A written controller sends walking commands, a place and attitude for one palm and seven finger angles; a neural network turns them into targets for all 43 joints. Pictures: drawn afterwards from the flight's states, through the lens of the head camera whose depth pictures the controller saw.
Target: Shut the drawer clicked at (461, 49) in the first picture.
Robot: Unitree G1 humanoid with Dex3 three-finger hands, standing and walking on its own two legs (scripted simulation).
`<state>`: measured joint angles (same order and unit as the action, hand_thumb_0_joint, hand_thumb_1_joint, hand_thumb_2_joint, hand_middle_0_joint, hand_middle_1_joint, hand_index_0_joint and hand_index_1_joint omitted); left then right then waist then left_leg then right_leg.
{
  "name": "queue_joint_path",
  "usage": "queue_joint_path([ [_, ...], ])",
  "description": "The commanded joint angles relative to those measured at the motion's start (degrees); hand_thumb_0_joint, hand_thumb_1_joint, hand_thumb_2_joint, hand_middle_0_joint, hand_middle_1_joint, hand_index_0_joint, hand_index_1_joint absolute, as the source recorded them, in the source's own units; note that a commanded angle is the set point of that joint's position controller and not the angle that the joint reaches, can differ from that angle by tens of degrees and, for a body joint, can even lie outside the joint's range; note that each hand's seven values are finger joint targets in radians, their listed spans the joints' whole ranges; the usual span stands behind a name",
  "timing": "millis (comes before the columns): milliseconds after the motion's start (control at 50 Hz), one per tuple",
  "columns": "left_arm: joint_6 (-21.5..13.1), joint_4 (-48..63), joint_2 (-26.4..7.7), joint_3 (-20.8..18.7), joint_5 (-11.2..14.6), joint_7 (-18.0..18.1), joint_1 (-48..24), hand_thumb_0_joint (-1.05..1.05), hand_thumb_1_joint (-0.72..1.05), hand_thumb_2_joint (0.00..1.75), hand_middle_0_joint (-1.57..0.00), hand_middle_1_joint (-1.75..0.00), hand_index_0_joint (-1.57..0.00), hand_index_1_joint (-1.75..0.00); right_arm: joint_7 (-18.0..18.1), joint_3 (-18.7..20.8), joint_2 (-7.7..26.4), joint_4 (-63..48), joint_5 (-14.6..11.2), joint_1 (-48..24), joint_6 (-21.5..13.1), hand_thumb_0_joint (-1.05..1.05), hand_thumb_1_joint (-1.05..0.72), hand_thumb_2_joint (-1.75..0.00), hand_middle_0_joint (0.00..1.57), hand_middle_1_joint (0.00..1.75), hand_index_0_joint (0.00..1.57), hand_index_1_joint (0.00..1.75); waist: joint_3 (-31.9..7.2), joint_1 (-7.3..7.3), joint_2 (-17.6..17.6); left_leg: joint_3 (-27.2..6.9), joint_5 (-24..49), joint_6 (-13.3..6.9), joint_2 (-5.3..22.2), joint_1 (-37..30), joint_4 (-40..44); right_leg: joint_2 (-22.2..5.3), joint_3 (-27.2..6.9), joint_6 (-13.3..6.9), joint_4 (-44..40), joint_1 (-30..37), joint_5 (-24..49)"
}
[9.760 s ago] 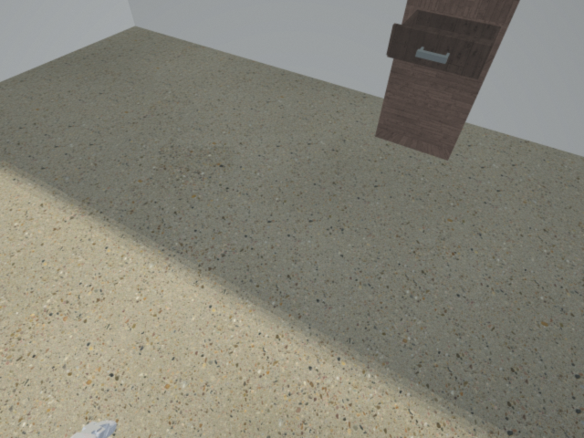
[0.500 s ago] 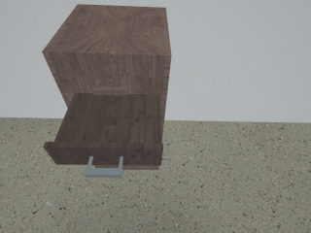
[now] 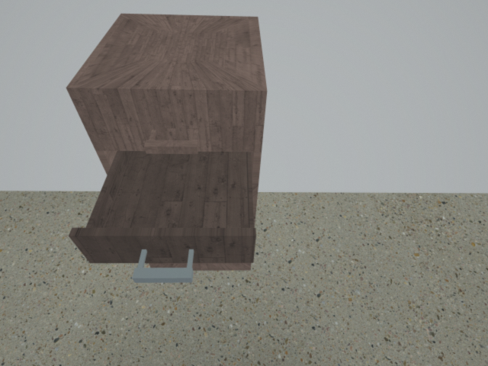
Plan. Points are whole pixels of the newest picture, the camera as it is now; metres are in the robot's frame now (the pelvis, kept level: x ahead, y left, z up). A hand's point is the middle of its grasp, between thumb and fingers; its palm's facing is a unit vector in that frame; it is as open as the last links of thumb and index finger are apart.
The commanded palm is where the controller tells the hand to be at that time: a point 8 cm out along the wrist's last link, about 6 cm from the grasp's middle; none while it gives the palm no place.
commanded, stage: look again from close up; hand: left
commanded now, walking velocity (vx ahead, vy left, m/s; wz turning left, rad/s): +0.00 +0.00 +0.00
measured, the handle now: (165, 264) +0.34 +0.19 -0.12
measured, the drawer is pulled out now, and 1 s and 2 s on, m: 0.26 0.26 0.26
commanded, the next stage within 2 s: raise the hand and make a fist in 0.28 s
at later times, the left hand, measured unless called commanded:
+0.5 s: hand out of the picture +0.07 +0.18 -0.12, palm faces +0.19 -0.95 -0.26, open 7.1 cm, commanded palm +0.09 +0.19 -0.07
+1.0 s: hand out of the picture +0.13 +0.14 -0.05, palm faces +0.15 -0.98 -0.10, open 4.9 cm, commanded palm +0.11 +0.19 -0.05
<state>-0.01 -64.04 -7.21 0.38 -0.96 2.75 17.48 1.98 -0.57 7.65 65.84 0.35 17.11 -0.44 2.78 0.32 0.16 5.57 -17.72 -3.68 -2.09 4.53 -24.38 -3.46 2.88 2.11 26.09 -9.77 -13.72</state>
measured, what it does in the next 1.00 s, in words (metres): lowers itself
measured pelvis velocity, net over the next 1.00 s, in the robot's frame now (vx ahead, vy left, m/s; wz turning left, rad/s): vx -0.05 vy -0.08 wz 0.08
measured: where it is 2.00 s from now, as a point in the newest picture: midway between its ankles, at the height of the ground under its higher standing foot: outside the picture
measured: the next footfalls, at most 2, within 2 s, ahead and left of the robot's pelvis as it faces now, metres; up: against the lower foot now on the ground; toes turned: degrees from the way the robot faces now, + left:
none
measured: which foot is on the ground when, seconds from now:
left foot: down 0.00-1.00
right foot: down 0.00-1.00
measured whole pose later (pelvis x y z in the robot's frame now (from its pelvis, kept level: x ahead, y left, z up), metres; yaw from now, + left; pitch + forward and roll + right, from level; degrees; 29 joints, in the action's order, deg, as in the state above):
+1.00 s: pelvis -0.05 -0.08 -0.11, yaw +5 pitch +15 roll -1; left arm -31.4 0.0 -12.2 -11.0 15.4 -16.6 26.2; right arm 2.2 0.3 12.7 29.7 -1.1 7.1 -14.9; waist -7.8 -2.9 -0.3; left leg -3.3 -33.1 2.0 2.6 53.1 -71.2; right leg -1.8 10.7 -5.5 68.7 -54.3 -29.7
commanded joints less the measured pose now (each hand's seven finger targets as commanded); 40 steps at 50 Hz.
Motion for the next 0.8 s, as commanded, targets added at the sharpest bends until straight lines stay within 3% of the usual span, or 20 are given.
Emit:
queue_joint_path([
  [0,-0.52,0.89,-4.71,-0.82,0.09,0.57,4.46,0.0,0.9,0.9,-0.2,-0.3,-0.2,-0.3,0.3,0.98,5.96,-1.01,-0.18,4.27,-0.66,0.0,-0.9,-0.9,0.2,0.3,0.2,0.3,2.88,-0.37,-0.62,-7.43,15.3,1.0,8.5,4.64,5.9,-3.16,-2.95,-2.74,-2.62,0.34,9.43],
  [340,-0.63,0.39,-4.25,-0.79,0.1,0.49,5.14,0.0,0.9,0.9,-0.2,-0.3,-0.2,-0.3,0.34,0.9,5.29,-0.86,-0.2,4.98,-0.58,0.0,-0.9,-0.9,0.2,0.3,0.2,0.3,3.29,-0.37,-0.84,-7.03,12.8,1.07,8.54,4.64,6.13,-2.88,-3.67,-3.18,-3.04,-0.7,9.18],
  [360,-2.03,-0.93,-7.38,-0.59,-0.39,2.15,5.97,0.0,0.9,0.9,-0.2,-0.3,-0.2,-0.3,-0.25,0.82,7.52,-5.53,-0.48,0.58,-1.69,0.0,-0.9,-0.9,0.2,0.3,0.2,0.3,3.59,-1.23,5.61,-6.58,28.29,2.66,9.96,10.49,-4.25,-4.91,-4.04,-2.73,-0.32,-0.98,27.44],
  [380,-13.55,87.78,-15.49,-3.36,10.37,1.57,-35.41,0.0,0.9,0.9,-0.22,-0.32,-0.22,-0.32,1.9,2.44,17.44,-26.07,-2.67,1.68,-10.07,0.0,-0.9,-0.9,0.2,0.3,0.2,0.3,-25.31,4.81,-8.44,-8.38,33.5,4.42,4.66,-5.15,0.93,1.54,-0.57,-3.09,4.64,2.0,19.15],
  [400,-9.75,72.99,-11.89,-2.57,5.86,4.45,-12.78,0.0,0.9,0.9,-0.24,-0.34,-0.24,-0.34,2.99,1.18,12.29,-22.57,-1.95,-3.64,-15.43,0.0,-0.9,-0.9,0.2,0.3,0.2,0.3,-25.03,0.12,-17.17,-6.64,38.36,5.39,6.76,-7.3,1.89,2.53,-0.35,-4.31,8.23,-2.68,3.09],
  [420,-1.73,64.46,-2.06,2.52,7.32,6.73,2.4,0.0,0.9,0.9,-0.26,-0.37,-0.26,-0.37,2.25,2.17,9.68,-22.74,-3.4,-2.9,-17.82,0.0,-0.9,-0.9,0.2,0.3,0.2,0.3,-14.22,1.44,-13.77,-7.71,33.92,6.99,6.72,0.85,3.88,2.44,2.04,-2.97,10.72,-9.54,-4.81],
  [440,-0.64,64.14,5.08,7.89,8.49,5.73,2.19,0.0,0.9,0.9,-0.28,-0.39,-0.28,-0.39,1.73,1.68,10.43,-21.39,-3.51,-1.21,-18.96,0.0,-0.9,-0.9,0.2,0.3,0.2,0.3,-5.99,1.86,-7.72,-7.78,24.41,5.95,5.89,6.17,2.7,2.32,2.23,-2.62,9.76,-11.77,-4.36],
  [460,-2.96,69.0,3.81,8.0,9.54,4.9,0.31,0.0,0.9,0.9,-0.3,-0.41,-0.3,-0.41,1.91,2.37,12.38,-24.61,-3.33,-3.12,-20.4,0.0,-0.9,-0.9,0.2,0.3,0.2,0.3,-2.5,2.04,-4.46,-9.04,16.32,4.95,5.05,10.53,0.09,2.21,2.86,-2.77,7.46,-12.42,-2.94],
  [480,-5.5,69.34,-0.04,4.66,8.67,4.37,0.23,0.0,0.9,0.9,-0.32,-0.43,-0.32,-0.43,1.86,2.99,14.06,-26.36,-2.21,-3.19,-21.24,0.0,-0.9,-0.9,0.2,0.3,0.2,0.3,-3.26,3.03,0.79,-9.28,10.32,4.17,3.74,14.07,-3.59,2.62,3.27,-2.99,5.64,-13.4,-1.27],
  [500,-8.44,67.55,-0.38,3.37,8.09,3.46,0.85,0.0,0.9,0.9,-0.34,-0.45,-0.34,-0.45,1.6,3.34,14.6,-28.39,-1.24,-3.45,-21.57,0.0,-0.9,-0.9,0.2,0.3,0.2,0.3,-2.62,4.01,8.09,-9.73,6.98,3.71,3.14,18.24,-6.76,2.86,4.11,-3.0,6.66,-16.52,-2.32],
  [520,-11.75,64.39,1.41,3.17,8.0,1.76,3.55,0.0,0.9,0.9,-0.36,-0.47,-0.36,-0.47,0.99,3.88,14.33,-30.41,-0.8,-3.86,-21.89,0.0,-0.9,-0.9,0.2,0.3,0.2,0.3,-3.58,3.11,11.4,-9.07,5.12,3.63,2.58,21.01,-9.81,2.79,4.27,-3.08,8.7,-18.99,-4.75],
  [560,-19.92,57.29,4.41,1.28,9.73,-3.64,16.65,0.0,0.9,0.9,-0.4,-0.52,-0.4,-0.52,-0.53,4.87,13.14,-34.07,-0.22,-5.94,-22.2,0.0,-0.9,-0.9,0.2,0.3,0.2,0.3,-6.26,-1.1,16.48,-7.35,1.65,3.94,2.12,28.63,-16.01,3.02,4.26,-3.32,14.54,-23.81,-8.74],
  [600,-29.96,57.67,-0.31,-5.92,12.29,-10.39,20.38,0.0,0.9,0.9,-0.44,-0.56,-0.44,-0.56,-2.14,5.97,12.99,-36.78,-0.14,-8.37,-21.36,0.0,-0.9,-0.9,0.2,0.3,0.2,0.3,-9.4,-3.67,12.9,-5.17,0.01,4.82,0.89,36.61,-21.86,2.72,2.7,-4.09,20.44,-25.11,-7.65],
  [620,-34.63,56.39,-4.5,-10.54,12.38,-13.57,20.3,0.0,0.9,0.9,-0.46,-0.58,-0.46,-0.58,-3.22,6.45,13.05,-37.74,-0.12,-8.94,-20.69,0.0,-0.9,-0.9,0.2,0.3,0.2,0.3,-10.52,-4.61,4.83,-4.39,0.08,5.37,0.17,38.64,-24.72,2.12,0.98,-4.99,23.18,-25.14,-5.85],
  [640,-36.67,56.23,-6.45,-12.78,12.04,-15.02,21.34,0.0,0.9,0.9,-0.48,-0.6,-0.48,-0.6,-3.66,6.72,12.97,-39.96,-0.17,-10.09,-19.88,0.0,-0.9,-0.9,0.2,0.3,0.2,0.3,-12.81,-5.37,0.62,-3.22,0.43,4.95,-0.38,40.24,-26.82,1.96,0.24,-5.27,25.62,-24.66,-3.98],
  [680,-34.29,59.81,-6.09,-11.2,11.53,-15.88,21.3,0.0,0.9,0.9,-0.52,-0.65,-0.52,-0.65,-3.74,6.49,12.58,-44.74,-0.93,-12.37,-17.32,0.0,-0.9,-0.9,0.2,0.3,0.2,0.3,-15.72,-6.18,2.08,-2.02,-0.62,3.84,-1.08,43.79,-28.48,1.89,-1.29,-5.04,27.54,-23.62,-2.88],
  [720,-30.95,67.09,-8.63,-12.2,12.74,-14.82,14.98,0.0,0.9,0.9,-0.56,-0.69,-0.56,-0.69,-2.72,6.24,12.23,-47.48,-1.74,-12.55,-14.66,0.0,-0.9,-0.9,0.2,0.3,0.2,0.3,-18.32,-4.93,2.9,-1.73,-3.9,3.26,-1.37,46.86,-31.12,1.24,-6.52,-4.21,25.17,-22.6,-7.97],
  [780,-32.06,79.19,-10.65,-14.03,13.84,-12.05,6.63,0.0,0.9,0.9,-0.62,-0.75,-0.62,-0.75,-1.04,5.99,11.06,-48.66,-1.73,-10.19,-13.7,0.0,-0.9,-0.9,0.2,0.3,0.2,0.3,-22.44,-2.51,-1.5,-3.42,-3.46,2.55,-0.16,46.51,-35.41,0.71,-10.84,-3.55,24.95,-23.14,-9.15],
])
